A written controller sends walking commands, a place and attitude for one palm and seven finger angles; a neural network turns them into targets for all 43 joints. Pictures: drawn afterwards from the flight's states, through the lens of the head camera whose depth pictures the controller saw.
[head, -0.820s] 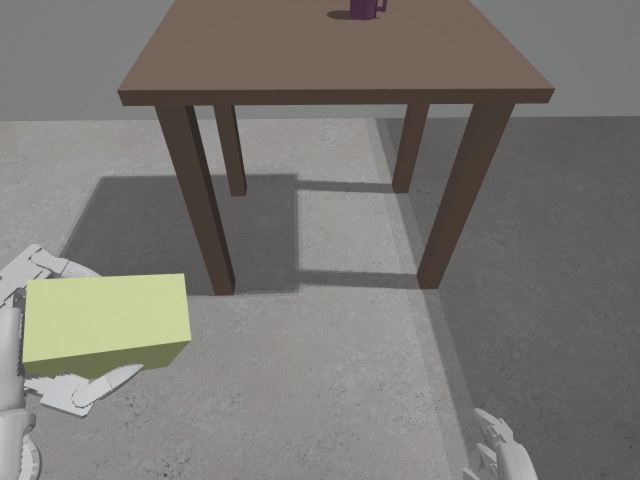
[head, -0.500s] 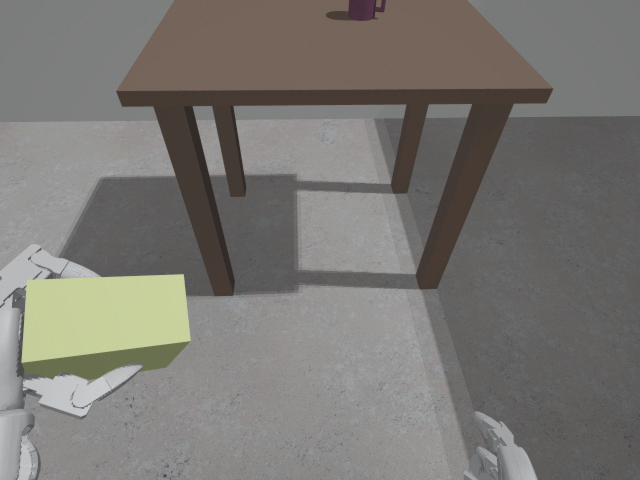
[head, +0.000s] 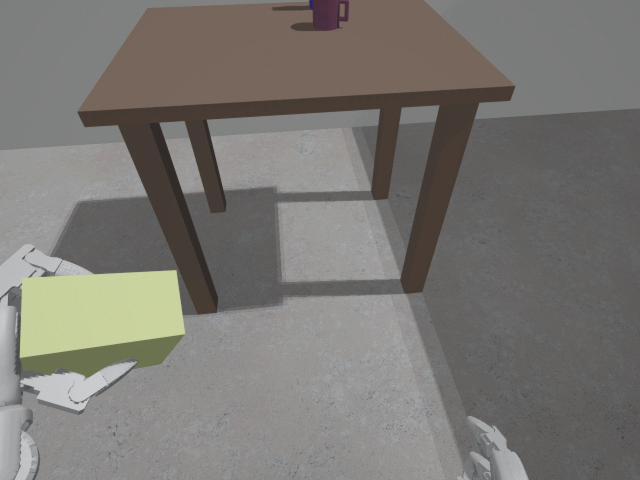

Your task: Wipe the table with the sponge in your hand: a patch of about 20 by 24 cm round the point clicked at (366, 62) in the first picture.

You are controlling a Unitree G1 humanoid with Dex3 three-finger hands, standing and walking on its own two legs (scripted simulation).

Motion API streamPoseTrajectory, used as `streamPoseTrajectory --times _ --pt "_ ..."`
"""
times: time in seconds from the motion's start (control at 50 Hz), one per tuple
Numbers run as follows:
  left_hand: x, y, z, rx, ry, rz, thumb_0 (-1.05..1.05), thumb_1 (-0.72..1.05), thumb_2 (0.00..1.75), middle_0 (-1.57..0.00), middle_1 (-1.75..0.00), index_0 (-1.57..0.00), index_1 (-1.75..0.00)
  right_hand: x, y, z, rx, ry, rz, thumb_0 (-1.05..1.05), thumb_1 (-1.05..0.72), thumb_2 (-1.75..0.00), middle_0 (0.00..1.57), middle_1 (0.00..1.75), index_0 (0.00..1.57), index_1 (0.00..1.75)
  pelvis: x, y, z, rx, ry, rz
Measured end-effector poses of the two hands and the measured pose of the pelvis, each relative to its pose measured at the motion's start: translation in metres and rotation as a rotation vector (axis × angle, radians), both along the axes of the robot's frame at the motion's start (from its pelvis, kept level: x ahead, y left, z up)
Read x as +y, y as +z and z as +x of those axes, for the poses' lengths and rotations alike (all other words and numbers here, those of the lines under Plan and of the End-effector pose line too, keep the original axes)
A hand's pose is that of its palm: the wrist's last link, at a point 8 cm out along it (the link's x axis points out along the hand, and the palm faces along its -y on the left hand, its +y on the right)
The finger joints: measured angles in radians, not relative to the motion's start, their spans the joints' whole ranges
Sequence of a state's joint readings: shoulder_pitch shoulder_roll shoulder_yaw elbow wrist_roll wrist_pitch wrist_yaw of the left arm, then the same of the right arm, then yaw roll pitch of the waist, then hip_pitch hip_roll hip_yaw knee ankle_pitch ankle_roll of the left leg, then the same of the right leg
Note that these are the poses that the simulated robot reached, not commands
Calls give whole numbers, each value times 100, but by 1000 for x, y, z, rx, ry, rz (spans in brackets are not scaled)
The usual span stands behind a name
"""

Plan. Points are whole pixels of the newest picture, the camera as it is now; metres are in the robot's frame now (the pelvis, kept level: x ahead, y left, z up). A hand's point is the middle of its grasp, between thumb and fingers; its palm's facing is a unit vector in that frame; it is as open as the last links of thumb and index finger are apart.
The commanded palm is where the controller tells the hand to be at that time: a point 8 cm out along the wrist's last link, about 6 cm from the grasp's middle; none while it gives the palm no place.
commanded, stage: walk to a spot facing it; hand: left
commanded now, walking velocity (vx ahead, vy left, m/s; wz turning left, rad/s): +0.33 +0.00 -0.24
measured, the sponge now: (125, 325) +0.22 +0.21 +0.15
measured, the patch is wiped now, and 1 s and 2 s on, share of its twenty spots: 0.00 0.00 0.00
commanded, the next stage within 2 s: turn to face it in 0.32 s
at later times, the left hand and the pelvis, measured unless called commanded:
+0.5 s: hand (166, 224) +0.35 +0.21 +0.17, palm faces +0.33 -0.85 -0.42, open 10.7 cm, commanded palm +0.29 +0.25 +0.19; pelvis +0.10 -0.01 +0.01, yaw -5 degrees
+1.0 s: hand (272, 177) +0.42 +0.10 +0.19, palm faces +0.15 -0.85 -0.50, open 10.7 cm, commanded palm +0.38 +0.16 +0.19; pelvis +0.16 -0.08 +0.01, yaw -12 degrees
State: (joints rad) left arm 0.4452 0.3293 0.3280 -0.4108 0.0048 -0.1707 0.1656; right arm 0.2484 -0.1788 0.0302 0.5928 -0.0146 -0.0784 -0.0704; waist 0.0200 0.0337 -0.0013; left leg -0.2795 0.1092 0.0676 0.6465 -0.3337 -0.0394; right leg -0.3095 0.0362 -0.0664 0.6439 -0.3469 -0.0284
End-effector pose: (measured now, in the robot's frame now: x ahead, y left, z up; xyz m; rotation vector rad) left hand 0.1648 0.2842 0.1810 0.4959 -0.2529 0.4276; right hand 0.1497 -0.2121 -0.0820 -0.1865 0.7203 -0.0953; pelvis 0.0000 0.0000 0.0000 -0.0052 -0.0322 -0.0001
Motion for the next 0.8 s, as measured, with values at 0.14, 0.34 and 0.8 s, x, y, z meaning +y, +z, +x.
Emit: streamPoseTrajectory --times 0.14,0.34,0.8 --pt "-38 3 43 8 -107 -10 -1 -52 99 -66 -136 -67 -136 -34 -6 2 107 -41 -17 1 -90 -90 20 30 20 30 -15 6 21 24 -14 23" --pt "-30 16 92 19 -144 54 -1 -52 99 -66 -136 -67 -136 -58 11 32 122 -120 -89 1 -90 -90 20 30 20 30 -12 13 68 45 -49 28" --pt "-124 9 217 57 -251 81 -1 -52 99 -66 -136 -67 -136 -92 -19 125 73 -168 77 1 -90 -90 21 30 21 30 -69 0 147 13 -180 32"
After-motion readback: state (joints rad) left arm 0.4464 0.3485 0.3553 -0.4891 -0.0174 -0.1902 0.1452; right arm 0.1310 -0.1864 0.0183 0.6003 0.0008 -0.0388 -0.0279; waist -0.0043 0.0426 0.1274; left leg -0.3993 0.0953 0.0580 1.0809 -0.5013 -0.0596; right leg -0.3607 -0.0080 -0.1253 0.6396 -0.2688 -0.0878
